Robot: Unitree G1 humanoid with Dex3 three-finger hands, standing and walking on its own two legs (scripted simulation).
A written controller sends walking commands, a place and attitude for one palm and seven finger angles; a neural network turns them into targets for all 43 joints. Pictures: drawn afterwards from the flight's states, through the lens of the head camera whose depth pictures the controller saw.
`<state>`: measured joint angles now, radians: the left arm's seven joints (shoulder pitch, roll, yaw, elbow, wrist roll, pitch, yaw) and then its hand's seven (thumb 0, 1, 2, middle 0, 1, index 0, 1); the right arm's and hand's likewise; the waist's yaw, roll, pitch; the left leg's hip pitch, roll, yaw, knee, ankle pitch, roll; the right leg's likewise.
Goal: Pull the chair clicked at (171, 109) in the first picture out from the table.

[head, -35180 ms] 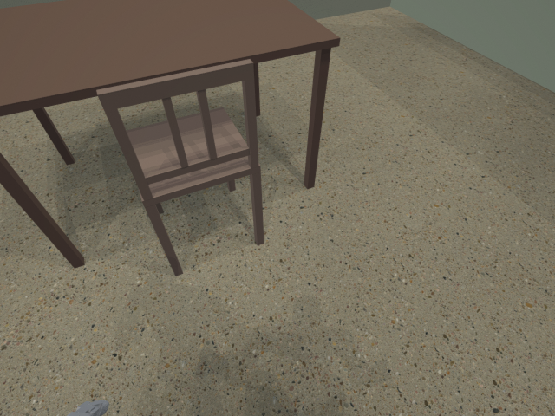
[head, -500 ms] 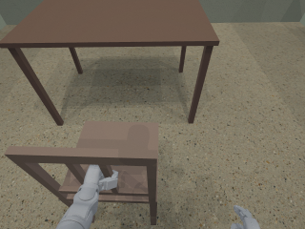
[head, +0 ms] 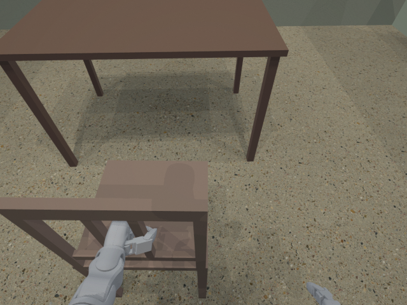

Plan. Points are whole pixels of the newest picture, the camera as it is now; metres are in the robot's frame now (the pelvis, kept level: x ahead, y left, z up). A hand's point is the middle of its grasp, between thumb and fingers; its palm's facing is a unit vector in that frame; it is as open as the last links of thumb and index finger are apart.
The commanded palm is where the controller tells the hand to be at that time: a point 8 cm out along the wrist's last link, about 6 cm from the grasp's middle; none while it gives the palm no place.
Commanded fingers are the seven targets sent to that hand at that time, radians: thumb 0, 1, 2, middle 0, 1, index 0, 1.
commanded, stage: open the thumb and straighten the fingers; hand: left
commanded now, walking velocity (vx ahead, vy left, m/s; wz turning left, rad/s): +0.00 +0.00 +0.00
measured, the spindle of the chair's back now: (104, 237) +0.29 +0.24 -0.10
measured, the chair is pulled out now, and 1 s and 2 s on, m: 0.53 0.53 0.53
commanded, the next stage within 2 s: draw the fingers out of the gap in 0.60 s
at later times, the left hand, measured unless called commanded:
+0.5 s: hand (144, 241) +0.27 +0.13 -0.06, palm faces -0.02 -0.98 -0.19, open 16.2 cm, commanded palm +0.25 +0.18 -0.04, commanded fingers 0.00 -0.55 0.20 0.00 0.00 0.00 0.00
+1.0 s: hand (138, 272) +0.21 +0.14 -0.06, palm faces -0.01 -0.98 -0.19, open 17.5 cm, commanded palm +0.19 +0.19 -0.04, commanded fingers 0.00 -0.55 0.20 0.00 0.00 0.00 0.00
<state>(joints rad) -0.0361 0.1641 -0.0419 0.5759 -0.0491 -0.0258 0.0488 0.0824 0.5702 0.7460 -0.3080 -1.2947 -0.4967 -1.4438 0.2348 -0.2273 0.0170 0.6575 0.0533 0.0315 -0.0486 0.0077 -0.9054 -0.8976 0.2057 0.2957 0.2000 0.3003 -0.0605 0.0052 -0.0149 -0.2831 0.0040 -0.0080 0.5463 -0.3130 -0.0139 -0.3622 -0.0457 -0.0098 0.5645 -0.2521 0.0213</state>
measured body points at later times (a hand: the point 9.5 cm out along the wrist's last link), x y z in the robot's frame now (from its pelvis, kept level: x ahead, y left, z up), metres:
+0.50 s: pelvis +0.01 -0.01 -0.03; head +0.04 -0.03 +0.42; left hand +0.27 +0.18 -0.05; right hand +0.17 -0.25 -0.13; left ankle -0.02 +0.13 -0.73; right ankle +0.02 -0.13 -0.73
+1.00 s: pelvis +0.01 -0.01 -0.04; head +0.04 -0.03 +0.41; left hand +0.20 +0.19 -0.05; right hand +0.18 -0.25 -0.12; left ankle -0.02 +0.13 -0.73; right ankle +0.02 -0.13 -0.73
